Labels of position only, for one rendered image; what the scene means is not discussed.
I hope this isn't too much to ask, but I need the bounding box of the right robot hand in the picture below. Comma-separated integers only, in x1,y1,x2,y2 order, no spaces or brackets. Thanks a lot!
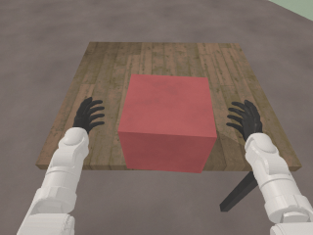
226,99,263,141

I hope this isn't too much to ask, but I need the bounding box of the left robot hand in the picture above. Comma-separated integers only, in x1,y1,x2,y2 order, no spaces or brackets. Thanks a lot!
72,97,105,135

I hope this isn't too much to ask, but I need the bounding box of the robot right upper arm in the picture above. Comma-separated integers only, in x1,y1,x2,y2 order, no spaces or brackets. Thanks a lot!
270,222,313,235

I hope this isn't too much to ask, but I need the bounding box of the robot right forearm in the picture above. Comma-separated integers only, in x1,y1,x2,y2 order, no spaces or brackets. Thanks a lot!
245,132,313,224

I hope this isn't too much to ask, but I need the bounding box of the robot left forearm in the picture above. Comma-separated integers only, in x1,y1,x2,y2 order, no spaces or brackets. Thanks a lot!
17,127,89,235

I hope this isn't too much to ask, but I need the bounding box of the carton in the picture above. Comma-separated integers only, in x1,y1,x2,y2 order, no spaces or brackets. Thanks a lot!
117,73,217,173

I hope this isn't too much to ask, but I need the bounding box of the table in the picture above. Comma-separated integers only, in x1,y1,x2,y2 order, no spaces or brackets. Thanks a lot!
35,41,302,212

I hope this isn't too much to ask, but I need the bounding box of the robot left upper arm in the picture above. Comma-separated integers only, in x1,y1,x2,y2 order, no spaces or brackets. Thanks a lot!
20,212,75,235

